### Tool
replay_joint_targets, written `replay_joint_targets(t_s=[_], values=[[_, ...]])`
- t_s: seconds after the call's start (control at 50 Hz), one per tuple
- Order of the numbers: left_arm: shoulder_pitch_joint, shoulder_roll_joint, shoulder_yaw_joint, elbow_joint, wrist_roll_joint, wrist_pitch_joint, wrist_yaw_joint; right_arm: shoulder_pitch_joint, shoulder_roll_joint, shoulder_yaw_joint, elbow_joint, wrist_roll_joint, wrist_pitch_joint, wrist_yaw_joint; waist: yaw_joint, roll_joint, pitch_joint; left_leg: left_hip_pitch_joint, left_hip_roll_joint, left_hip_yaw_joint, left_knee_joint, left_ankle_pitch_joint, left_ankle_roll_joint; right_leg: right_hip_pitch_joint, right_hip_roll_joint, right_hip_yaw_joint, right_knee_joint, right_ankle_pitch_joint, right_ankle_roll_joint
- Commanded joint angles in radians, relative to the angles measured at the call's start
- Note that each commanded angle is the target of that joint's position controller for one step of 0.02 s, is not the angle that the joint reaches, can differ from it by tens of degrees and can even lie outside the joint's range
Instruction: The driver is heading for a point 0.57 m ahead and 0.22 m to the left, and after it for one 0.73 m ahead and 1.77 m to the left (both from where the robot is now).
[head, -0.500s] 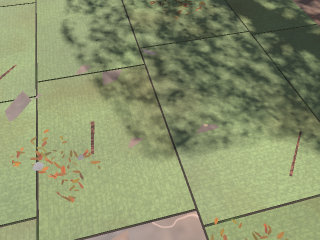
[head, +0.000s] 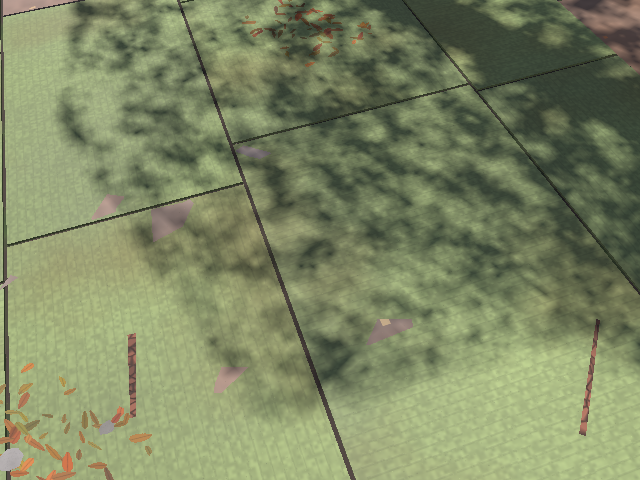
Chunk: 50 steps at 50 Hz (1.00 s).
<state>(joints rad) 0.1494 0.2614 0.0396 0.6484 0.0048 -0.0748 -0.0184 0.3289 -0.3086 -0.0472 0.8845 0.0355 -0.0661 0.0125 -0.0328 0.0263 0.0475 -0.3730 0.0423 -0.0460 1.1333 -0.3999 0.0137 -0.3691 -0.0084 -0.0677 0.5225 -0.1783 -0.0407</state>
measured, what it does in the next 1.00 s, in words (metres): walks ahead, turning left: left foot, then right foot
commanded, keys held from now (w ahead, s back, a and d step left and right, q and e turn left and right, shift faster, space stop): w+q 0.66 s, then q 0.34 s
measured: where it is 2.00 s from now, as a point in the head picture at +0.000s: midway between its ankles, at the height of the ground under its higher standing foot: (272, 440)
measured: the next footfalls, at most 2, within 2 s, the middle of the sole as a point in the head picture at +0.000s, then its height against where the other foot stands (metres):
left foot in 0.42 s outside the picture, level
right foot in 0.86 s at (295, 369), level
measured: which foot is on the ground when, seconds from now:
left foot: up 0.00-0.40, down 0.42-0.88, up 0.90-1.00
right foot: down 0.00-0.40, up 0.42-0.84, down 0.86-1.00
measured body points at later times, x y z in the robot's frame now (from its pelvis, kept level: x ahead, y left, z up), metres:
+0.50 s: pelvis +0.27 +0.07 -0.01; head +0.31 +0.09 +0.44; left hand +0.27 +0.36 -0.13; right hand +0.51 -0.15 -0.11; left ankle +0.33 +0.15 -0.73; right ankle +0.14 -0.11 -0.64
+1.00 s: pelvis +0.52 +0.11 -0.01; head +0.56 +0.13 +0.44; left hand +0.56 +0.43 -0.09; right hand +0.77 -0.09 -0.12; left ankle +0.38 +0.17 -0.64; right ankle +0.67 +0.07 -0.73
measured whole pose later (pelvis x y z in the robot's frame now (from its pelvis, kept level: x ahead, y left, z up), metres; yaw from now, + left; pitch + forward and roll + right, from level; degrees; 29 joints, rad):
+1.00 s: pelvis +0.52 +0.11 -0.01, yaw +35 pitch +1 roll -1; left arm 0.05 0.25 0.04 0.67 0.02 -0.05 0.00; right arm 0.27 -0.33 -0.08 0.68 0.03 0.04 -0.03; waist -0.04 0.03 0.07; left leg -0.45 -0.05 -0.10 1.22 -0.53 -0.06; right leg -0.43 0.01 -0.03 0.51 -0.10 -0.02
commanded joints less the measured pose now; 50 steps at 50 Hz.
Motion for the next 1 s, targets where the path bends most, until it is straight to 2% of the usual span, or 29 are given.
replay_joint_targets(t_s=[0.02,0.06,0.12,0.2,0.3,0.36,0.38,0.4,0.42,0.44,0.46,0.48,0.5,0.52,0.54,0.56,0.6,0.7,0.74,0.78,0.84,0.86,0.88,0.9,0.92,0.94,0.96,0.98,1.0], values=[[0.071,0.099,0.037,-0.003,0.006,-0.026,-0.001,-0.005,-0.085,-0.029,-0.074,-0.003,0.007,-0.007,0.037,-0.158,-0.069,-0.24,0.098,-0.052,0.039,0.122,-0.004,0.243,-0.258,0.266,-0.346,0.009,-0.145],[0.054,0.1,0.043,0.019,0.009,-0.045,0.001,-0.005,-0.049,-0.026,-0.076,-0.004,0.029,-0.009,0.016,-0.124,-0.043,-0.235,0.097,-0.056,0.018,0.175,-0.018,0.2,-0.254,0.176,-0.389,0.113,-0.154],[0.069,0.116,0.053,0.053,0.016,-0.051,0.013,-0.072,-0.04,-0.028,-0.105,-0.01,0.037,-0.009,0.021,-0.091,-0.007,-0.305,0.091,-0.078,-0.108,0.309,-0.03,0.228,-0.244,0.067,-0.408,0.199,-0.149],[0.097,0.153,0.064,0.081,0.008,-0.041,0.028,-0.198,-0.014,-0.014,-0.146,-0.017,0.025,0.02,0.064,-0.064,0.029,-0.278,0.073,-0.003,-0.352,0.478,-0.02,0.262,-0.231,-0.054,-0.426,0.22,-0.126],[0.172,0.189,0.08,0.13,-0.017,-0.006,0.033,-0.331,-0.017,-0.007,-0.224,-0.016,0.024,0.048,0.106,-0.05,0.069,-0.337,0.055,0.06,-0.489,0.392,0.028,0.443,-0.284,-0.107,-0.361,0.317,-0.112],[0.157,0.227,0.091,0.132,-0.027,0.019,0.041,-0.292,-0.055,-0.027,-0.248,-0.013,0.03,0.056,0.056,-0.097,-0.002,-0.209,-0.026,0.144,-0.5,0.242,0.081,0.506,-0.287,-0.145,-0.187,0.76,-0.081],[0.147,0.238,0.092,0.129,-0.029,0.029,0.044,-0.204,-0.086,-0.046,-0.234,-0.01,0.033,0.053,0.003,-0.111,-0.059,-0.093,-0.069,0.169,-0.5,0.2,0.107,0.497,-0.276,-0.158,-0.051,0.898,-0.067],[0.13,0.236,0.088,0.124,-0.035,0.034,0.047,-0.055,-0.135,-0.076,-0.199,-0.007,0.035,0.043,-0.084,-0.097,-0.139,0.129,-0.113,0.172,-0.564,0.246,0.144,0.416,-0.24,-0.182,0.153,0.889,-0.036],[0.144,0.202,0.073,0.109,-0.016,0.026,0.051,0.103,-0.22,-0.112,-0.163,-0.006,0.048,0.021,-0.147,-0.006,-0.23,0.439,-0.024,-0.01,-0.591,0.261,0.2,0.173,-0.197,-0.18,0.453,0.583,0.014],[0.239,0.049,0.026,0.055,0.017,-0.003,0.034,0.066,-0.318,-0.123,-0.173,0.0,0.041,0.015,-0.011,0.244,-0.307,0.752,0.229,-0.586,-0.678,0.093,0.396,-0.287,0.02,-0.074,0.798,-0.384,0.081],[0.129,0.122,0.031,0.044,-0.02,-0.044,0.021,0.091,-0.236,-0.097,-0.204,-0.01,0.025,0.02,-0.088,0.113,-0.41,0.798,0.286,-0.787,-0.826,-0.01,0.417,-0.397,0.033,0.156,0.889,-0.427,0.062],[0.03,0.168,0.043,0.012,-0.055,-0.065,0.014,0.058,-0.182,-0.082,-0.196,-0.018,0.01,0.023,-0.1,0.065,-0.267,0.705,0.264,-0.642,-0.854,0.066,0.364,-0.468,-0.014,0.165,0.859,-0.328,0.038],[0.022,0.158,0.038,0.012,-0.043,-0.075,0.02,-0.002,-0.155,-0.074,-0.201,-0.013,0.003,0.022,-0.052,-0.009,-0.181,0.561,0.22,-0.522,-0.849,0.165,0.329,-0.434,-0.059,0.161,0.77,-0.241,0.027],[0.024,0.163,0.044,0.024,-0.013,-0.076,0.027,-0.068,-0.12,-0.064,-0.213,-0.012,0.002,0.019,-0.01,-0.03,-0.123,0.426,0.18,-0.427,-0.856,0.279,0.305,-0.37,-0.088,0.157,0.682,-0.195,0.035],[0.046,0.17,0.05,0.029,-0.002,-0.066,0.027,-0.104,-0.099,-0.055,-0.232,-0.027,0.0,0.013,0.024,-0.005,-0.109,0.338,0.155,-0.375,-0.875,0.368,0.299,-0.297,-0.107,0.166,0.641,-0.158,0.043],[0.059,0.166,0.052,0.029,0.003,-0.054,0.026,-0.118,-0.097,-0.054,-0.241,-0.03,0.0,0.009,0.041,0.002,-0.101,0.288,0.14,-0.351,-0.894,0.418,0.301,-0.261,-0.109,0.162,0.606,-0.142,0.056],[0.056,0.136,0.045,0.024,0.011,-0.035,0.025,-0.106,-0.118,-0.06,-0.236,-0.024,-0.003,-0.002,0.05,-0.005,-0.081,0.206,0.121,-0.287,-0.911,0.514,0.302,-0.239,-0.104,0.135,0.517,-0.108,0.089],[-0.132,0.08,0.02,-0.028,0.012,-0.033,0.018,-0.048,-0.156,-0.072,-0.213,-0.016,0.016,-0.03,-0.012,0.038,-0.029,0.088,0.012,-0.16,-0.866,0.558,0.21,-0.142,-0.014,0.092,0.121,0.218,0.12],[-0.174,0.09,0.023,-0.043,0.003,-0.038,0.009,0.002,-0.161,-0.076,-0.196,-0.014,0.032,-0.036,-0.036,0.056,-0.052,0.103,0.014,-0.187,-0.822,0.566,0.179,-0.083,0.032,0.089,0.041,0.292,0.116],[-0.175,0.116,0.034,-0.047,-0.001,-0.039,0.001,0.016,-0.148,-0.074,-0.191,-0.01,0.047,-0.043,-0.029,0.075,-0.072,0.166,0.03,-0.251,-0.75,0.536,0.156,-0.066,0.045,0.124,-0.018,0.268,0.098],[-0.073,0.154,0.054,-0.022,0.007,-0.048,0.001,-0.051,-0.126,-0.072,-0.224,-0.013,0.058,-0.053,0.043,0.103,-0.114,0.228,0.026,-0.325,-0.581,0.555,0.107,0.028,0.028,0.141,-0.091,0.246,0.047],[-0.009,0.178,0.061,-0.015,0.023,-0.053,0.008,-0.063,-0.093,-0.061,-0.244,-0.017,0.055,-0.051,0.076,0.071,-0.182,0.195,-0.029,-0.298,-0.446,0.513,0.068,0.178,-0.033,0.161,-0.12,0.383,0.008],[0.067,0.236,0.068,-0.02,0.042,-0.05,0.016,0.003,-0.025,-0.04,-0.267,-0.04,0.054,-0.049,0.065,-0.12,-0.322,0.024,-0.118,-0.211,-0.155,0.072,0.015,0.464,-0.26,0.347,-0.029,0.776,-0.073],[0.102,0.242,0.07,-0.001,0.034,-0.028,0.012,0.201,-0.037,-0.03,-0.259,-0.016,0.052,-0.039,0.001,-0.367,-0.479,-0.199,-0.189,-0.151,0.104,-0.385,-0.03,0.689,-0.497,0.695,-0.043,0.763,-0.281],[0.051,0.187,0.062,-0.026,0.01,-0.009,0.012,0.202,-0.144,-0.054,-0.227,-0.005,0.063,-0.038,0.013,-0.233,-0.44,-0.254,-0.099,-0.159,0.213,-0.278,-0.059,0.597,-0.469,0.716,-0.102,0.457,-0.272],[0.008,0.127,0.044,-0.046,0.011,0.007,0.021,0.068,-0.183,-0.069,-0.245,-0.001,0.082,-0.042,0.048,-0.157,-0.311,-0.293,-0.069,-0.108,0.243,-0.193,-0.08,0.49,-0.392,0.557,-0.128,0.301,-0.22],[-0.043,0.103,0.031,-0.044,0.015,0.023,0.025,0.012,-0.181,-0.072,-0.254,-0.004,0.104,-0.05,0.04,-0.106,-0.221,-0.285,-0.04,-0.08,0.21,-0.139,-0.092,0.357,-0.332,0.444,-0.161,0.218,-0.189],[-0.081,0.101,0.028,-0.04,0.016,0.032,0.029,-0.013,-0.173,-0.076,-0.269,-0.011,0.121,-0.057,0.024,-0.121,-0.155,-0.259,-0.012,-0.071,0.165,-0.108,-0.096,0.243,-0.295,0.375,-0.19,0.164,-0.177],[-0.097,0.123,0.034,-0.03,0.023,0.037,0.031,-0.002,-0.137,-0.069,-0.273,-0.01,0.132,-0.056,0.007,-0.154,-0.112,-0.192,-0.006,-0.039,0.11,-0.082,-0.096,0.139,-0.251,0.295,-0.228,0.151,-0.164]])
